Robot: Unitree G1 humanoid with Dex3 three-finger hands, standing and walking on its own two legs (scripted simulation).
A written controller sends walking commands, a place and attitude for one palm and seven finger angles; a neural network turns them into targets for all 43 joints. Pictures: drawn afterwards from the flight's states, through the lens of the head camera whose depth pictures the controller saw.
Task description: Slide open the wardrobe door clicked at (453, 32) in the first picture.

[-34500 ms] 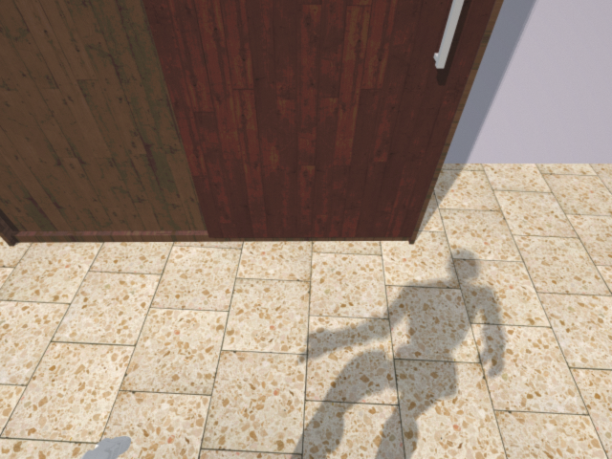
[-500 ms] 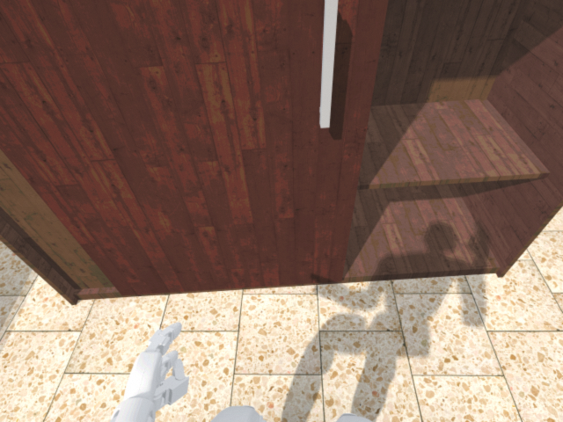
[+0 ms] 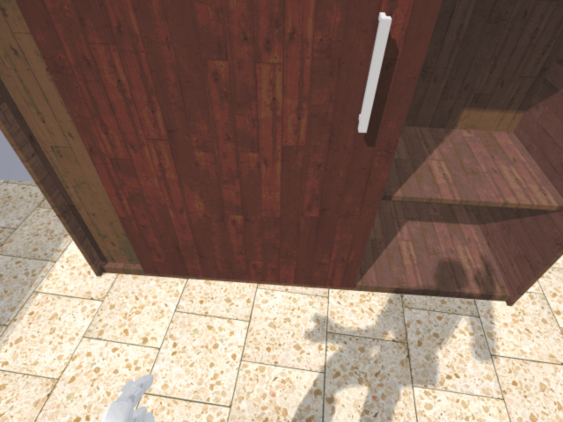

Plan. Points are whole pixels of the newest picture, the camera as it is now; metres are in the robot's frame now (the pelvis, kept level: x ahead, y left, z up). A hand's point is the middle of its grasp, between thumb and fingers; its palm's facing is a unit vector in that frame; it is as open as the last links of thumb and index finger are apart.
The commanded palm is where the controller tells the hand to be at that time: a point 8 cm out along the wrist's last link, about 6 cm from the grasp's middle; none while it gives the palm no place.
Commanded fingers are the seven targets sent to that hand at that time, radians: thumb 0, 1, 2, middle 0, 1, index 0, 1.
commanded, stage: stop stepping back and stand still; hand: right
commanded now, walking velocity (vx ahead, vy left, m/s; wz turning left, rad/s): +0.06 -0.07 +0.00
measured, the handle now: (371, 76) +0.76 -0.14 +0.16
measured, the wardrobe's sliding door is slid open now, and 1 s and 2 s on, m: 0.63 0.63 0.63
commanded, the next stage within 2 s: let the arm hang, fingers relaxed in 0.12 s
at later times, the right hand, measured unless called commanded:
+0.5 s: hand out of the picture +0.08 -0.21 -0.17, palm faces -0.03 +0.98 -0.18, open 7.4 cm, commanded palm none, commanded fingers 0.00 -0.90 -0.90 0.20 0.30 0.20 0.30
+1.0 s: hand out of the picture +0.05 -0.25 -0.16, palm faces -0.02 +0.98 -0.22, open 7.4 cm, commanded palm none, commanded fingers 0.00 -0.90 -0.90 0.20 0.30 0.20 0.30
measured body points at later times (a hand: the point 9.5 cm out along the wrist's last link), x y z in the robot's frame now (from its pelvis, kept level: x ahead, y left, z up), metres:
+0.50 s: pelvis +0.02 -0.03 +0.00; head +0.03 -0.04 +0.45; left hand +0.14 +0.23 -0.12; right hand +0.08 -0.26 -0.15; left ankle +0.02 +0.07 -0.73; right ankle +0.04 -0.15 -0.73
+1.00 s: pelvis +0.04 -0.07 +0.01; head +0.07 -0.07 +0.46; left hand +0.06 +0.16 -0.14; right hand +0.05 -0.31 -0.15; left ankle +0.02 +0.07 -0.73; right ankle +0.04 -0.15 -0.73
